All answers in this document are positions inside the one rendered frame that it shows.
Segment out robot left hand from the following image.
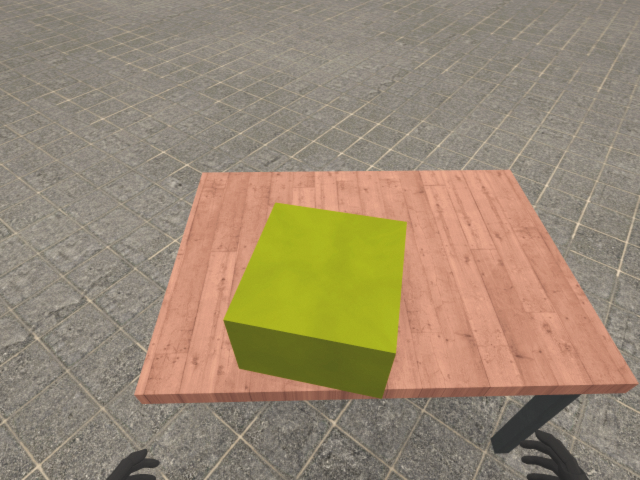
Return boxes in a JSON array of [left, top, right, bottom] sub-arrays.
[[106, 449, 160, 480]]

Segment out table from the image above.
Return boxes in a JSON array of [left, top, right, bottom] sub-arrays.
[[134, 170, 639, 454]]

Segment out robot right hand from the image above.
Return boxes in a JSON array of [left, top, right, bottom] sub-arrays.
[[520, 430, 589, 480]]

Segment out carton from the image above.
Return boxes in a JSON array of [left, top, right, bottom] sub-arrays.
[[223, 203, 407, 399]]

